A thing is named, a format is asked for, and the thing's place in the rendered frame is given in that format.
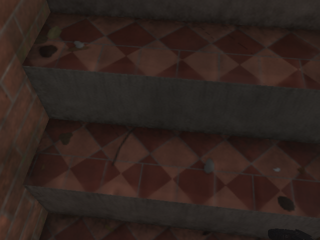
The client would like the right robot hand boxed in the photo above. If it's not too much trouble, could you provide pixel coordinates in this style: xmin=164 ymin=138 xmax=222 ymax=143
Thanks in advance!
xmin=268 ymin=228 xmax=314 ymax=240

